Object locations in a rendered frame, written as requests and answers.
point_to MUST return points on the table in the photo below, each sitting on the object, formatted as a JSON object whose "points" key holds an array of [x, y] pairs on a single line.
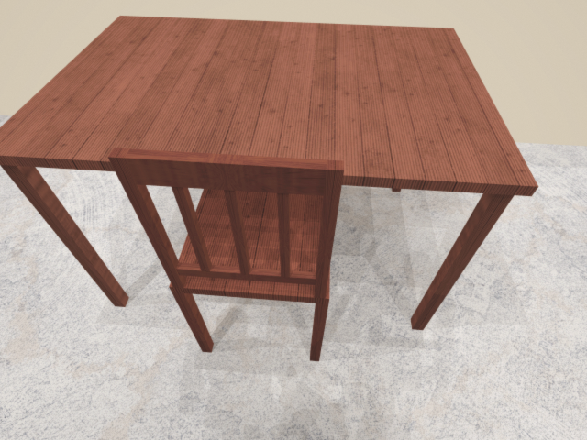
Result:
{"points": [[403, 107]]}

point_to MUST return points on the chair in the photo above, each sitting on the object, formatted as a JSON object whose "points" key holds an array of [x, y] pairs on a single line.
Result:
{"points": [[263, 229]]}

